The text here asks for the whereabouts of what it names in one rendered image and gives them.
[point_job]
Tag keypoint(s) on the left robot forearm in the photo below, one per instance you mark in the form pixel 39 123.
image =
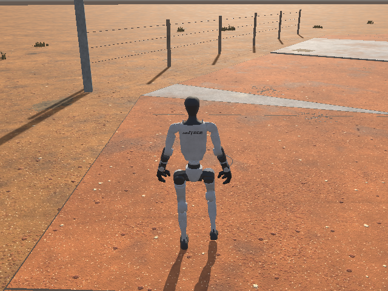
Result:
pixel 163 162

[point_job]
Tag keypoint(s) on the right robot upper arm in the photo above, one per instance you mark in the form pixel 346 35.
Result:
pixel 211 127

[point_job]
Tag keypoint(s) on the left robot hand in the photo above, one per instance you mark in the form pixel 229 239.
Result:
pixel 164 173

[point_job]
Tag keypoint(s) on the robot torso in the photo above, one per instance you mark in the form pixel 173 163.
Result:
pixel 193 140

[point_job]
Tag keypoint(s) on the right robot hand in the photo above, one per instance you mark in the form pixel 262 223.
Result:
pixel 227 175

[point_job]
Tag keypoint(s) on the left robot upper arm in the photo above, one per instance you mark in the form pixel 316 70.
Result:
pixel 174 128

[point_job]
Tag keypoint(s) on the robot left thigh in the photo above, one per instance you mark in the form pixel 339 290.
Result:
pixel 179 178

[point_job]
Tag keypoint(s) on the right robot forearm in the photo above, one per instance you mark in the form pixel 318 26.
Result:
pixel 223 161

